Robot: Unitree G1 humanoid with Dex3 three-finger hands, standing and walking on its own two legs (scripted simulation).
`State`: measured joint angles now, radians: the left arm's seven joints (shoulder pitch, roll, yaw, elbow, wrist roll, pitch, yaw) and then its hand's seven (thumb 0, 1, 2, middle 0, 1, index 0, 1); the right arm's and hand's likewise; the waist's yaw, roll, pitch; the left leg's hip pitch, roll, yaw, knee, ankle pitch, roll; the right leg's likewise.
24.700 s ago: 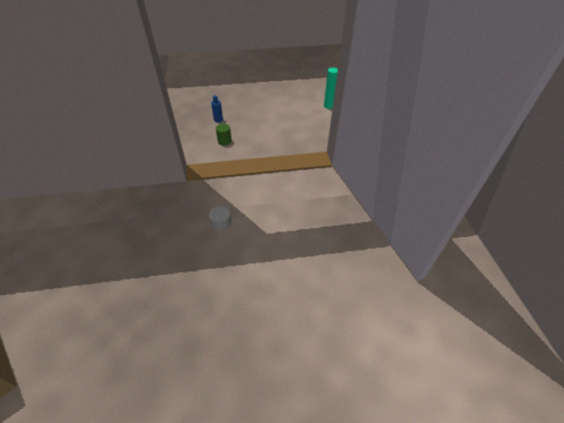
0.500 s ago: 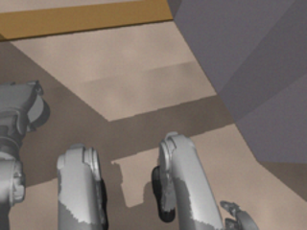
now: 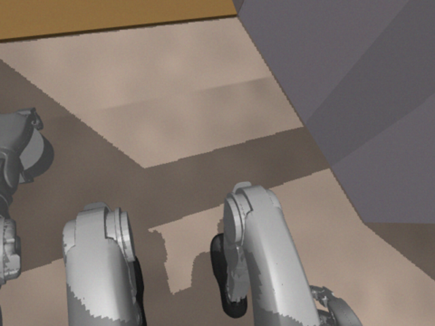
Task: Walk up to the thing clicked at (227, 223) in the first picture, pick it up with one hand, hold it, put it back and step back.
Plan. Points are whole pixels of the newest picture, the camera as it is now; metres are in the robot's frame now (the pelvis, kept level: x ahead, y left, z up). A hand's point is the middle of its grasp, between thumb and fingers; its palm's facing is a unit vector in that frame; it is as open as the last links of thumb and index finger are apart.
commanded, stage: lower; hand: left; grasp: from above
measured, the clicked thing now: (20, 151) +0.44 +0.32 -0.20
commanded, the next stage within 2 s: rest in 0.20 s
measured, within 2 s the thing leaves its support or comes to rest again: neither
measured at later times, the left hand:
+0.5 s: hand (35, 157) +0.43 +0.31 -0.24, palm faces -0.46 -0.11 -0.88, open 11.7 cm
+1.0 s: hand (45, 159) +0.44 +0.30 -0.27, palm faces -0.46 -0.12 -0.88, open 11.7 cm
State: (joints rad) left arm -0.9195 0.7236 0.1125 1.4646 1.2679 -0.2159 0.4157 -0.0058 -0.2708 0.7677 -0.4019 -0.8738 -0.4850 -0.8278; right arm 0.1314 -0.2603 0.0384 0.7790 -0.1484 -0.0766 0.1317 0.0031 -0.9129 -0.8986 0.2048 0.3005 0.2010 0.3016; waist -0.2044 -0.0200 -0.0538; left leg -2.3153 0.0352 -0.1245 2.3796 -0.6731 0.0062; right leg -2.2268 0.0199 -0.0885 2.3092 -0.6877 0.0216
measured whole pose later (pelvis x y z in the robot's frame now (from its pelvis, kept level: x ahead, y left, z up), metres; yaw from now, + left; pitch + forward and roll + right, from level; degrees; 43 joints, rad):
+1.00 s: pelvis +0.01 +0.00 -0.04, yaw -5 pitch +29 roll -11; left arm -0.94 0.89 0.19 1.67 1.32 -0.25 0.61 -0.01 -0.26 0.77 -0.39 -0.88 -0.47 -0.84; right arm 0.07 -0.29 0.18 0.76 -0.26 -0.17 0.22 0.00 -0.90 -0.89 0.20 0.30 0.20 0.30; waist -0.30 -0.10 0.08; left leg -2.38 0.04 -0.22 2.57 -0.72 0.00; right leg -2.27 0.05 -0.16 2.43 -0.70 0.03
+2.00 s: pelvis +0.00 +0.01 -0.04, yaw -7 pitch +26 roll -14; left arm -0.98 0.96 0.14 1.74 1.28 -0.23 0.65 0.00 -0.46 0.95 -0.10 -1.05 -0.12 -1.03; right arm 0.05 -0.33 0.26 0.71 -0.28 -0.26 0.27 0.00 -0.90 -0.90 0.20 0.30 0.20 0.30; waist -0.33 -0.14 0.13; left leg -2.36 0.04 -0.26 2.58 -0.72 0.00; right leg -2.23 0.07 -0.19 2.41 -0.67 0.05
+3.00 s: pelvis +0.00 +0.00 +0.00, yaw -2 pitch +32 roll -10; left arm -0.84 0.77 0.04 1.29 1.12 -0.09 0.33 0.00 -0.50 0.98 -0.08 -1.00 -0.08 -1.00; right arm 0.11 -0.29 0.07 0.73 -0.14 -0.11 0.25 0.00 -0.91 -0.90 0.20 0.30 0.20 0.30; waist -0.17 0.02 -0.08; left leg -2.30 0.04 -0.15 2.41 -0.69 0.01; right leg -2.20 0.04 -0.11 2.31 -0.69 0.03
